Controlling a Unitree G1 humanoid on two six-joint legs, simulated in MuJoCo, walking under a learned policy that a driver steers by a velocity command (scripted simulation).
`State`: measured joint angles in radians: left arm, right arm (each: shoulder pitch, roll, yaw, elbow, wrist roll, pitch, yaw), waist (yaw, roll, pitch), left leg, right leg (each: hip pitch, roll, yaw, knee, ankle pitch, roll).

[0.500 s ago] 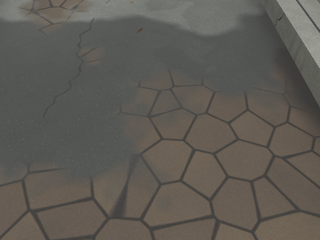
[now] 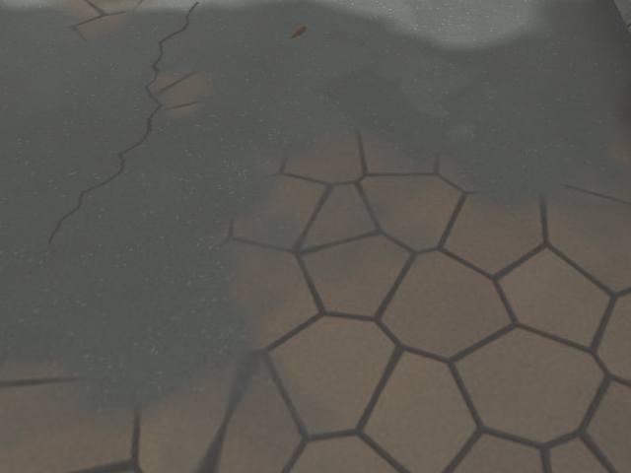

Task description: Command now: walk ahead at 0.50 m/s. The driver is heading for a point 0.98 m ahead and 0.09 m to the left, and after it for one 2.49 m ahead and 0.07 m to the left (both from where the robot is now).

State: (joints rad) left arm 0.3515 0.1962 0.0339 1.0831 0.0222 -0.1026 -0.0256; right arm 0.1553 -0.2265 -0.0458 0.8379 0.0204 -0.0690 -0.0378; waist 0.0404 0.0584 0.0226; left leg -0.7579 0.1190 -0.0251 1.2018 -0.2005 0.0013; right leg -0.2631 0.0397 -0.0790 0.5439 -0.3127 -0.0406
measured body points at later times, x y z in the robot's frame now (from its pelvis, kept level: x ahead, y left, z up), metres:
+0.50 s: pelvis +0.28 +0.07 +0.02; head +0.29 +0.09 +0.47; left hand +0.40 +0.34 -0.11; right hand +0.29 -0.19 -0.11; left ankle +0.27 +0.14 -0.73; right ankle +0.38 -0.12 -0.65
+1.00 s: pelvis +0.56 -0.01 +0.01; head +0.60 -0.01 +0.46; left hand +0.65 +0.26 -0.12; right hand +0.63 -0.27 -0.13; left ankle +0.51 +0.15 -0.64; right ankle +0.61 -0.08 -0.73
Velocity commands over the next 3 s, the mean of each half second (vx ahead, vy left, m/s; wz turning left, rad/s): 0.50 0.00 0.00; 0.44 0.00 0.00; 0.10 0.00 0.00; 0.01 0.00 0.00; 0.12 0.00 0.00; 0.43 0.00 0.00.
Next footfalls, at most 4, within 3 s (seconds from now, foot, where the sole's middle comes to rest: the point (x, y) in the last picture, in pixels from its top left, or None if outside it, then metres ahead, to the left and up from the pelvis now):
0.22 left None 0.31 0.14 -0.77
0.82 right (391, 389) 0.66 -0.08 -0.77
1.26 left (291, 349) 0.75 0.14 -0.77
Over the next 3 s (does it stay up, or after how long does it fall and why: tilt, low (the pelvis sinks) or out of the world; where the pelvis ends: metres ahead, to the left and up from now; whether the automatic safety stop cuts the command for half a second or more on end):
stays up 0.95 0.06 0.00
